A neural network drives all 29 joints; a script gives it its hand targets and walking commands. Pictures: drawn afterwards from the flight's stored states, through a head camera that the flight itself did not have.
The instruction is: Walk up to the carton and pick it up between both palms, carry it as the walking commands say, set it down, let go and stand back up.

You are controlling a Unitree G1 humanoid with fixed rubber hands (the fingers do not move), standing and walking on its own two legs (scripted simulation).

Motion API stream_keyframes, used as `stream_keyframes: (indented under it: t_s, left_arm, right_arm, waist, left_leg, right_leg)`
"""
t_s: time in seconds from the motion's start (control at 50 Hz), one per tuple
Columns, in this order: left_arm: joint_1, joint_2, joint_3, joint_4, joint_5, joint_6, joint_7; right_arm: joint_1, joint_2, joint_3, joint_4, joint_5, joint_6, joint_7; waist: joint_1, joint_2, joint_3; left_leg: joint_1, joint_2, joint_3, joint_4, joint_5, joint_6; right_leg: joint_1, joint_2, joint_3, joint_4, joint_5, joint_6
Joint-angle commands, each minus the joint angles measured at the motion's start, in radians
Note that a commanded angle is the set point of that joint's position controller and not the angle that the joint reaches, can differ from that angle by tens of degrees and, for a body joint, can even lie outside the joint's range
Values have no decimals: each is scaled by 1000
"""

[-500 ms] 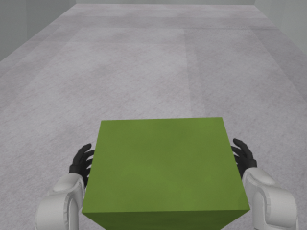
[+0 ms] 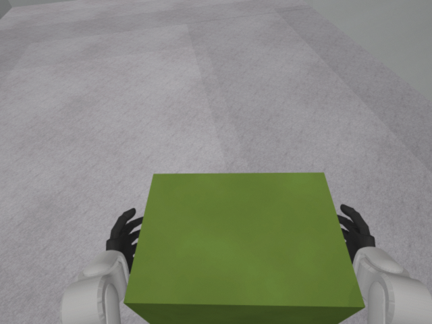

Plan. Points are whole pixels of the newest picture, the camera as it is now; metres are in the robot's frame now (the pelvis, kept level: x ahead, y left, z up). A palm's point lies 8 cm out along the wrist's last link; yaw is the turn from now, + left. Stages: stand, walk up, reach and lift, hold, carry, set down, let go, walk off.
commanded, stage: carry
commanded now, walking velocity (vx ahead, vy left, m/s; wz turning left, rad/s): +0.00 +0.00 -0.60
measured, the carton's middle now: (237, 262) +0.25 -0.01 -0.01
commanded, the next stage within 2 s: none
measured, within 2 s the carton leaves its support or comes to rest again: neither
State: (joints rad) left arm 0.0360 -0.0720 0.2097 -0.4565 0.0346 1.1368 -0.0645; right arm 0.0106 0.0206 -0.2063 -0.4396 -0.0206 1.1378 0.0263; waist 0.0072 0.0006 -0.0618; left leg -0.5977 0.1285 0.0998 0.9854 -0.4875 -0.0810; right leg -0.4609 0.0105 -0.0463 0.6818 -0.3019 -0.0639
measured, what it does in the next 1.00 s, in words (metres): walks backwards, turning right: left foot, then right foot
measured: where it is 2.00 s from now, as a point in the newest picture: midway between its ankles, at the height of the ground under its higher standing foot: outside the picture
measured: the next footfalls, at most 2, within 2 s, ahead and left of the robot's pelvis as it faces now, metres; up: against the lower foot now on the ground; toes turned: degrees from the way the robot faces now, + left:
left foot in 0.26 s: +0.03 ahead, +0.13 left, +0.00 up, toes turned -4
right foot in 0.60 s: -0.09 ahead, -0.14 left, +0.00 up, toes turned -28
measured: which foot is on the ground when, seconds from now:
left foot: up 0.00-0.24, down 0.26-0.60, up 0.62-0.90, down 0.92-1.00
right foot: down 0.00-0.28, up 0.30-0.58, down 0.60-0.94, up 0.96-1.00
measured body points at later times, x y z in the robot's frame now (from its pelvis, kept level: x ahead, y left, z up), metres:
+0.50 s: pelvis -0.05 +0.02 +0.02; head -0.03 +0.03 +0.47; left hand +0.25 +0.13 +0.08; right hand +0.14 -0.23 +0.09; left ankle -0.01 +0.13 -0.72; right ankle -0.09 -0.11 -0.67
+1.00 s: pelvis -0.12 +0.01 +0.00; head -0.10 +0.02 +0.45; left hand +0.19 +0.05 +0.06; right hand -0.01 -0.28 +0.08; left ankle -0.04 +0.09 -0.72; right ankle -0.14 -0.10 -0.69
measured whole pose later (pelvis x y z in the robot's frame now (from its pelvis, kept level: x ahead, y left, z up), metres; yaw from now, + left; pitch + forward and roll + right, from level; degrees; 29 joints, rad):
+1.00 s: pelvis -0.12 +0.01 +0.00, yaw -36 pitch +4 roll -1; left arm 0.05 -0.03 0.21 -0.52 0.02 1.16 -0.04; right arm -0.01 0.05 -0.19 -0.42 -0.04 1.11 0.05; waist 0.03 -0.04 -0.06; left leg -0.40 0.07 0.13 0.64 -0.29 0.02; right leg -0.56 0.06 0.01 0.88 -0.42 0.00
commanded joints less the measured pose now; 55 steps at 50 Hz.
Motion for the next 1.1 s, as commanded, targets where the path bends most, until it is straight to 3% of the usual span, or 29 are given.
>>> stream_keyframes:
  t_s: [0.0,0.06,0.18,0.22,0.24,0.26,0.28,0.3,0.32,0.34,0.4,0.52,0.54,0.58,0.6,0.62,0.64,0.68,0.72,0.8,0.88,0.9,0.92,0.94,0.96,0.98,1.0,1.04,1.08]
  left_arm:
    - [-427,-672,-806,-248,-304,-8,-152]
    - [-374,-660,-791,-239,-288,-13,-148]
    - [-366,-629,-797,-209,-274,6,-144]
    - [-387,-634,-805,-204,-282,14,-141]
    - [-394,-642,-810,-198,-286,18,-139]
    - [-395,-658,-816,-193,-293,21,-138]
    - [-433,-640,-811,-206,-307,25,-142]
    - [-469,-650,-827,-215,-319,20,-143]
    - [-475,-664,-834,-210,-334,16,-148]
    - [-475,-684,-842,-198,-347,13,-152]
    - [-503,-670,-852,-206,-355,5,-136]
    - [-448,-626,-811,-168,-339,35,-115]
    - [-439,-630,-801,-153,-336,40,-118]
    - [-420,-639,-778,-117,-321,46,-128]
    - [-385,-633,-759,-75,-310,47,-135]
    - [-362,-662,-750,-71,-298,33,-136]
    - [-385,-685,-759,-137,-306,27,-136]
    - [-435,-694,-778,-197,-295,10,-125]
    - [-435,-704,-779,-240,-288,-6,-117]
    - [-385,-674,-796,-253,-277,-11,-112]
    - [-388,-650,-819,-235,-287,5,-118]
    - [-390,-651,-824,-222,-290,10,-120]
    - [-388,-660,-829,-211,-294,14,-120]
    - [-414,-646,-820,-213,-308,20,-126]
    - [-460,-652,-830,-221,-322,18,-130]
    - [-485,-667,-843,-226,-341,13,-137]
    - [-487,-690,-850,-205,-356,11,-143]
    - [-509,-695,-860,-196,-369,7,-141]
    - [-512,-665,-854,-196,-367,12,-127]
  right_arm:
    - [-435,795,859,-161,325,-7,172]
    - [-428,768,855,-196,326,-14,163]
    - [-371,740,824,-141,291,6,167]
    - [-357,747,817,-124,284,12,169]
    - [-347,749,812,-117,279,13,170]
    - [-333,739,809,-125,277,14,173]
    - [-332,720,795,-111,263,4,174]
    - [-333,747,790,-103,262,4,177]
    - [-368,740,786,-139,261,2,177]
    - [-392,731,786,-162,253,-1,176]
    - [-397,704,774,-171,250,-4,176]
    - [-354,660,773,-163,257,18,181]
    - [-353,661,774,-157,254,22,183]
    - [-359,662,780,-141,254,26,188]
    - [-377,652,779,-136,250,26,189]
    - [-416,695,821,-185,267,31,198]
    - [-420,747,847,-166,297,25,204]
    - [-472,783,875,-172,349,3,214]
    - [-507,791,893,-239,372,-15,212]
    - [-425,741,866,-224,345,-17,203]
    - [-358,711,828,-174,295,-4,197]
    - [-348,708,819,-162,284,-1,196]
    - [-338,697,810,-159,273,0,195]
    - [-312,681,792,-127,257,-4,193]
    - [-310,722,791,-124,254,-2,193]
    - [-349,723,790,-161,257,-5,191]
    - [-378,716,787,-184,248,-9,186]
    - [-394,700,772,-189,235,-11,181]
    - [-370,678,771,-174,242,-5,183]
  waist:
    - [3,-107,-250]
    - [7,-125,-291]
    - [11,-171,-273]
    - [1,-162,-284]
    - [-7,-126,-309]
    - [-13,23,-327]
    - [-13,337,-253]
    - [-7,231,-207]
    - [-6,126,-189]
    - [-3,92,-178]
    - [-1,183,-175]
    - [-17,291,-225]
    - [-16,277,-235]
    - [-7,105,-246]
    - [0,-111,-231]
    - [17,-414,-210]
    - [18,-282,-238]
    - [12,-165,-269]
    - [13,-166,-279]
    - [20,-159,-274]
    - [8,-180,-249]
    - [-2,-153,-256]
    - [-9,-11,-277]
    - [-14,343,-234]
    - [-10,256,-197]
    - [-13,140,-180]
    - [-11,98,-168]
    - [-3,164,-149]
    - [-4,202,-148]
  left_leg:
    - [-123,-8,-79,154,46,-15]
    - [-78,-40,-68,49,60,-19]
    - [147,-120,-44,-280,59,10]
    - [296,-119,-26,-495,146,24]
    - [446,-60,-50,-579,198,41]
    - [588,133,-216,-674,162,89]
    - [522,387,-432,-720,330,230]
    - [451,438,-394,-685,513,284]
    - [396,375,-302,-660,583,260]
    - [362,307,-182,-638,609,224]
    - [380,209,-18,-575,712,165]
    - [496,242,2,-469,788,142]
    - [502,243,8,-425,774,119]
    - [353,201,58,-250,574,22]
    - [119,136,72,-115,145,-43]
    - [-123,-2,69,35,-244,-81]
    - [-141,8,-32,156,-232,-68]
    - [-91,20,-57,175,-85,-49]
    - [-43,8,-42,118,15,-35]
    - [79,-50,-32,-69,41,-11]
    - [282,-111,-2,-372,117,14]
    - [392,-84,-8,-495,170,23]
    - [526,81,-162,-607,136,54]
    - [519,377,-449,-735,219,191]
    - [446,461,-446,-708,371,269]
    - [388,399,-348,-688,413,256]
    - [343,329,-222,-675,409,224]
    - [333,231,-58,-638,406,163]
    - [360,211,-18,-622,438,161]
  right_leg:
    - [332,-255,341,-251,532,-100]
    - [379,-227,308,-231,632,-105]
    - [243,-194,361,-272,430,-83]
    - [165,-162,348,-248,375,-41]
    - [65,-131,312,-209,312,0]
    - [-78,-54,210,-72,170,61]
    - [-246,53,47,174,-162,89]
    - [-259,-8,47,386,-229,82]
    - [-219,-32,60,461,-170,74]
    - [-190,-39,50,488,-114,82]
    - [-134,-19,-25,382,-118,97]
    - [1,1,-81,13,-125,82]
    - [35,3,-85,-77,-69,73]
    - [234,-71,1,-256,139,70]
    - [359,-254,226,-234,508,34]
    - [406,-424,516,-230,902,-107]
    - [463,-371,437,-195,997,-113]
    - [432,-282,277,-167,871,-85]
    - [381,-225,219,-177,686,-86]
    - [282,-222,284,-214,491,-94]
    - [124,-188,330,-215,341,-47]
    - [49,-161,310,-182,289,-14]
    - [-81,-98,238,-62,157,35]
    - [-255,57,29,207,-185,80]
    - [-256,-9,38,422,-281,75]
    - [-207,-32,60,494,-216,65]
    - [-170,-43,54,531,-146,72]
    - [-137,-42,8,453,-92,93]
    - [-96,-24,-34,346,-134,100]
